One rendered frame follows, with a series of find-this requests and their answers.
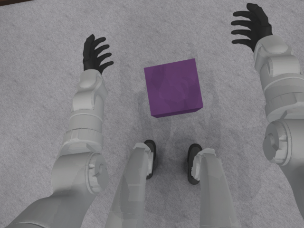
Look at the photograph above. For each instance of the robot right forearm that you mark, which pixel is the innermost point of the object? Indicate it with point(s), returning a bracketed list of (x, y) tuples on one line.
[(281, 77)]

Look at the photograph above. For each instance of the left robot upper arm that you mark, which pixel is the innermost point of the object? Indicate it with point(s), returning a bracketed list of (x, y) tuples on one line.
[(76, 181)]

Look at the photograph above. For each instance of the right robot shin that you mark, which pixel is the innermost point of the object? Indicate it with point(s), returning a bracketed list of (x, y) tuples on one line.
[(207, 150)]

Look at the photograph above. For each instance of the robot left forearm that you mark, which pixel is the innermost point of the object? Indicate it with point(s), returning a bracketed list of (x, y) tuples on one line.
[(85, 127)]

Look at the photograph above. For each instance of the right robot hand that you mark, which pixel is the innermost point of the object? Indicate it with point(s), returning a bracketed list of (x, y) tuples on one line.
[(259, 26)]

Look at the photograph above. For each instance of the left robot shin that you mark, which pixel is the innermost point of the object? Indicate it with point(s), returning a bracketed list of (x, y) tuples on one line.
[(140, 145)]

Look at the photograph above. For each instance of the carton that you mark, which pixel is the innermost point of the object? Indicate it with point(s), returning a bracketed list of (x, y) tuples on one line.
[(173, 88)]

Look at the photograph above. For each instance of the robot shin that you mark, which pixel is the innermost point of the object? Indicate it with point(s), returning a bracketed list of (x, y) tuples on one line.
[(207, 150), (140, 145)]

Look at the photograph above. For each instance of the left robot hand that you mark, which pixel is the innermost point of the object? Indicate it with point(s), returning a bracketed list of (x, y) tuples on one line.
[(90, 60)]

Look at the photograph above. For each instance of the right robot upper arm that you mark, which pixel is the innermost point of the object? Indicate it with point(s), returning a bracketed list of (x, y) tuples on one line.
[(284, 145)]

